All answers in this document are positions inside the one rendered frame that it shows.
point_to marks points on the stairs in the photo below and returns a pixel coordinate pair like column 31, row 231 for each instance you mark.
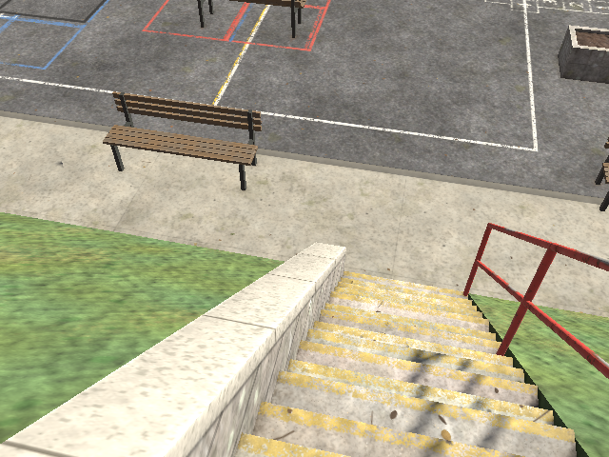
column 398, row 369

